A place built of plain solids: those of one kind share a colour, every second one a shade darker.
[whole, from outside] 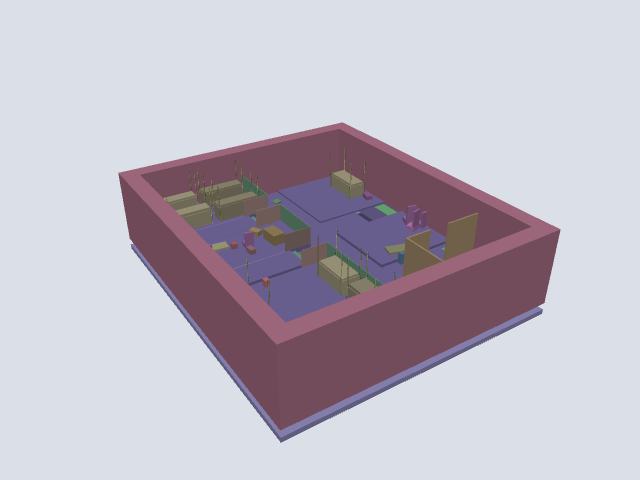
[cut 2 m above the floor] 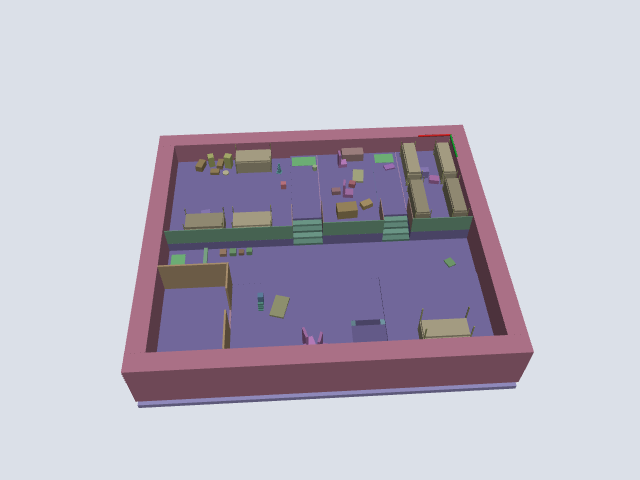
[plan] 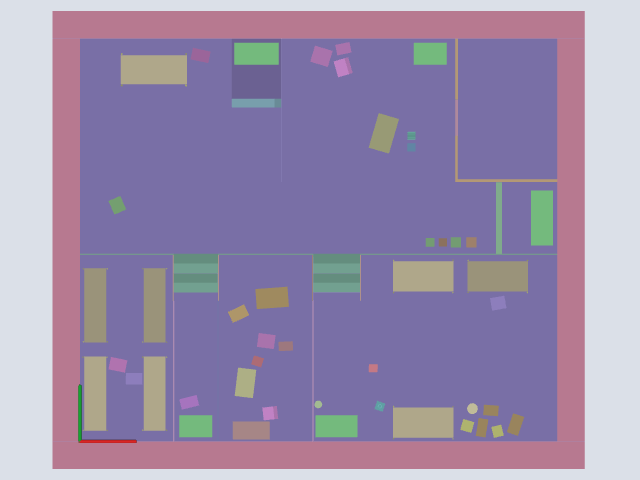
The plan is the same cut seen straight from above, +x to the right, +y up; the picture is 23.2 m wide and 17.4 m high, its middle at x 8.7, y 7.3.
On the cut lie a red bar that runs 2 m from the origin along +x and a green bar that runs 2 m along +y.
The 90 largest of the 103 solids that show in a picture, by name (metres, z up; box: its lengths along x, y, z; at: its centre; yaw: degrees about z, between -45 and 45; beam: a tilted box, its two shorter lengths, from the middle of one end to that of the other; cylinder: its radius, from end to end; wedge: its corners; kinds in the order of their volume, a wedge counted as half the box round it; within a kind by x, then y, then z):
{
 "wall_1": {"box": [1.0, 14.6, 4.6], "at": [-0.5, 7.3, 1.3]},
 "wall_2": {"box": [19.3, 1.0, 4.6], "at": [8.65, -0.5, 1.3]},
 "wall_3": {"box": [19.3, 1.0, 4.6], "at": [8.65, 15.1, 1.3]},
 "wall_4": {"box": [1.0, 14.6, 4.6], "at": [17.8, 7.3, 1.3]},
 "floor_1": {"box": [3.4, 6.8, 1.0], "at": [1.7, 3.4, 0.28]},
 "floor_2": {"box": [5.5, 5.2, 1.1], "at": [2.75, 12.0, -0.45]},
 "floor_3": {"box": [1.6, 5.4, 1.0], "at": [4.2, 2.7, 0.28]},
 "floor_4": {"box": [1.8, 2.7, 1.0], "at": [6.4, 10.75, -0.5]},
 "floor_5": {"box": [1.8, 2.18, 1.0], "at": [6.4, 13.51, -0.5]},
 "floor_6": {"box": [3.45, 6.8, 1.0], "at": [6.72, 3.4, 0.28]},
 "floor_7": {"box": [17.3, 2.6, 1.0], "at": [8.65, 8.1, -0.5]},
 "floor_8": {"box": [1.7, 5.4, 1.0], "at": [9.3, 2.7, 0.28]},
 "floor_9": {"box": [4.5, 5.2, 1.18], "at": [9.55, 12.0, -0.41]},
 "floor_10": {"box": [1.8, 5.2, 1.0], "at": [12.7, 12.0, -0.5]},
 "floor_11": {"box": [7.15, 6.8, 0.84], "at": [13.72, 3.4, 0.2]},
 "floor_12": {"box": [3.7, 5.2, 1.0], "at": [15.45, 12.0, -0.5]},
 "floor_base_1": {"box": [19.3, 16.6, 0.3], "at": [8.65, 7.3, -1.57]},
 "piece_1": {"box": [0.8, 2.7, 0.92], "at": [0.56, 1.73, 1.24]},
 "piece_2": {"box": [0.72, 2.62, 0.12], "at": [0.56, 1.73, 1.75]},
 "piece_3": {"box": [0.8, 2.7, 0.92], "at": [0.56, 4.93, 1.24]},
 "piece_4": {"box": [0.72, 2.62, 0.12], "at": [0.56, 4.93, 1.75]},
 "piece_5": {"box": [2.4, 1.05, 0.88], "at": [2.68, 13.47, 0.54]},
 "piece_6": {"box": [2.32, 0.97, 0.15], "at": [2.68, 13.47, 1.05]},
 "piece_7": {"box": [0.8, 2.7, 0.92], "at": [2.71, 1.73, 1.24]},
 "piece_8": {"box": [0.72, 2.62, 0.19], "at": [2.71, 1.73, 1.79]},
 "piece_9": {"box": [0.8, 2.7, 0.92], "at": [2.71, 4.93, 1.24]},
 "piece_10": {"box": [0.72, 2.62, 0.12], "at": [2.71, 4.93, 1.75]},
 "piece_11": {"box": [2.2, 1.1, 0.85], "at": [12.45, 0.68, 1.04]},
 "piece_12": {"box": [2.12, 1.02, 0.11], "at": [12.45, 0.68, 1.52]},
 "piece_13": {"box": [2.2, 1.1, 0.85], "at": [12.45, 5.98, 1.04]},
 "piece_14": {"box": [2.12, 1.02, 0.12], "at": [12.45, 5.98, 1.52]},
 "piece_15": {"box": [2.2, 1.1, 0.85], "at": [15.14, 5.98, 1.04]},
 "piece_16": {"box": [2.12, 1.02, 0.17], "at": [15.14, 5.98, 1.55]},
 "step_tread_1": {"box": [1.6, 0.35, 0.84], "at": [4.2, 5.58, 0.2]},
 "step_tread_2": {"box": [1.6, 0.35, 0.69], "at": [4.2, 5.92, 0.12]},
 "step_tread_3": {"box": [1.6, 0.35, 0.54], "at": [4.2, 6.28, 0.04]},
 "step_tread_4": {"box": [1.6, 0.35, 0.38], "at": [4.2, 6.62, -0.04]},
 "step_tread_5": {"box": [1.7, 0.35, 0.84], "at": [9.3, 5.58, 0.2]},
 "step_tread_6": {"box": [1.7, 0.35, 0.69], "at": [9.3, 5.92, 0.12]},
 "step_tread_7": {"box": [1.7, 0.35, 0.54], "at": [9.3, 6.28, 0.04]},
 "step_tread_8": {"box": [1.7, 0.35, 0.38], "at": [9.3, 6.62, -0.04]},
 "part_1": {"box": [0.1, 1.58, 2.85], "at": [13.65, 10.29, 1.38]},
 "part_2": {"box": [0.1, 2.22, 2.85], "at": [13.65, 13.49, 1.38]},
 "part_3": {"box": [3.7, 0.1, 2.85], "at": [15.45, 9.45, 1.38]},
 "hand_truck_1": {"box": [0.62, 0.51, 0.27], "at": [6.75, 3.64, 0.91], "yaw": -7.7},
 "hand_truck_2": {"box": [0.53, 0.47, 0.27], "at": [6.9, 1.02, 0.91], "yaw": 6.3},
 "hand_truck_3": {"box": [0.14, 0.51, 0.76], "at": [6.99, 3.61, 1.43], "yaw": -7.7},
 "hand_truck_4": {"box": [0.14, 0.47, 0.77], "at": [7.09, 1.04, 1.43], "yaw": 6.3},
 "hand_truck_5": {"box": [0.67, 0.61, 0.3], "at": [8.75, 13.96, 0.33], "yaw": -16.9},
 "hand_truck_6": {"box": [0.14, 0.61, 0.99], "at": [9.01, 13.88, 0.97], "yaw": -16.9},
 "hand_truck_7": {"box": [0.55, 0.6, 0.3], "at": [9.54, 13.56, 0.33], "yaw": 16.5},
 "hand_truck_8": {"box": [0.53, 0.39, 0.27], "at": [9.55, 14.23, 0.32], "yaw": 11.6},
 "hand_truck_9": {"box": [0.14, 0.6, 1.07], "at": [9.74, 13.62, 1.01], "yaw": 16.5},
 "hand_truck_10": {"box": [0.14, 0.39, 0.78], "at": [9.74, 14.27, 0.84], "yaw": 11.6},
 "rail_rim_1": {"box": [3.4, 0.04, 1.1], "at": [1.7, 6.78, 1.32]},
 "rail_rim_2": {"box": [3.45, 0.04, 1.1], "at": [6.72, 6.78, 1.32]},
 "rail_rim_3": {"box": [7.15, 0.04, 1.1], "at": [13.72, 6.78, 1.17]},
 "pallet_load_1": {"box": [1.17, 0.73, 0.64], "at": [6.96, 5.2, 1.09], "yaw": 4.2},
 "sack_pile_1": {"box": [1.35, 0.65, 0.57], "at": [6.21, 0.4, 1.06]},
 "low_mat_1": {"box": [1.2, 0.8, 0.06], "at": [4.2, 0.55, 0.76]},
 "low_mat_2": {"box": [1.62, 0.8, 0.06], "at": [6.4, 14.05, -0.02]},
 "low_mat_3": {"box": [1.52, 0.8, 0.06], "at": [9.3, 0.55, 0.76]},
 "low_mat_4": {"box": [1.2, 0.8, 0.06], "at": [12.7, 14.05, -0.02]},
 "low_mat_5": {"box": [0.8, 2.0, 0.06], "at": [16.75, 8.1, -0.02]},
 "crate_1": {"box": [0.66, 0.44, 0.31], "at": [5.75, 4.63, 0.93], "yaw": 25.1},
 "crate_2": {"box": [0.36, 0.66, 0.31], "at": [14.57, 0.5, 0.77], "yaw": -9.3},
 "crate_3": {"box": [0.54, 0.38, 0.2], "at": [14.9, 1.12, 0.71], "yaw": -4.0},
 "crate_4": {"box": [0.43, 0.73, 0.4], "at": [15.79, 0.61, 0.81], "yaw": -18.5},
 "floor_gap_1": {"box": [1.8, 0.32, 0.55], "at": [6.4, 12.26, -1.12]},
 "pallet_1": {"box": [0.67, 1.04, 0.18], "at": [6.0, 2.12, 0.81], "yaw": -6.9},
 "pallet_2": {"box": [0.77, 1.31, 0.18], "at": [11.01, 11.17, 0.22], "yaw": -16.3},
 "rail_1": {"box": [0.04, 1.66, 1.1], "at": [3.38, 5.93, 1.32]},
 "rail_2": {"box": [0.04, 1.66, 1.1], "at": [5.02, 5.93, 1.32]},
 "rail_3": {"box": [0.04, 1.66, 1.1], "at": [8.43, 5.93, 1.32]},
 "rail_4": {"box": [0.04, 1.66, 1.1], "at": [10.17, 5.93, 1.17]},
 "crate_stack_1": {"box": [0.6, 0.42, 0.54], "at": [1.96, 2.27, 1.04], "yaw": -0.8},
 "crate_stack_2": {"box": [0.53, 0.46, 0.57], "at": [15.16, 5.01, 0.9], "yaw": 9.8},
 "bin_1": {"box": [0.42, 0.41, 0.9], "at": [14.04, 0.56, 1.06], "yaw": -16.2},
 "bin_2": {"box": [0.37, 0.41, 0.77], "at": [15.14, 0.37, 1.0], "yaw": 13.6},
 "sack_1": {"box": [0.61, 0.46, 0.29], "at": [1.38, 2.78, 0.92], "yaw": -11.5},
 "sack_2": {"box": [0.66, 0.43, 0.25], "at": [4.37, 13.99, 0.23], "yaw": -12.0},
 "step_hump_1": {"box": [0.22, 2.6, 0.2], "at": [15.19, 8.1, 0.05]},
 "bucket_1": {"box": [0.38, 0.34, 0.31], "at": [6.44, 2.9, 0.93], "yaw": -17.4},
 "bucket_2": {"box": [0.32, 0.29, 0.4], "at": [10.63, 2.65, 0.81], "yaw": -0.7},
 "edge_bin_1": {"box": [0.3, 0.3, 0.68], "at": [12.02, 10.65, 0.34]},
 "carton_1": {"box": [0.52, 0.34, 0.3], "at": [7.46, 3.45, 0.93], "yaw": 2.2},
 "inway_carton_folded_1": {"box": [0.65, 0.39, 0.15], "at": [3.96, 1.42, 0.8], "yaw": 14.0},
 "edge_carton_1": {"box": [0.37, 0.37, 0.28], "at": [13.63, 7.21, 0.14]},
 "edge_crate_1": {"box": [0.38, 0.38, 0.25], "at": [14.19, 7.21, 0.12]},
 "inway_hose_coil_1": {"box": [0.47, 0.54, 0.13], "at": [1.35, 8.56, 0.01], "yaw": 23.5}
}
